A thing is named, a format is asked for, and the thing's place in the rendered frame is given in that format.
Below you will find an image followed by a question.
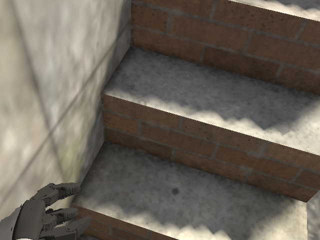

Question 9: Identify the robot left hand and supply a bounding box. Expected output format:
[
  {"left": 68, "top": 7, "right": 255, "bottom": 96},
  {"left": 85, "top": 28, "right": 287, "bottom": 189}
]
[{"left": 11, "top": 182, "right": 91, "bottom": 240}]

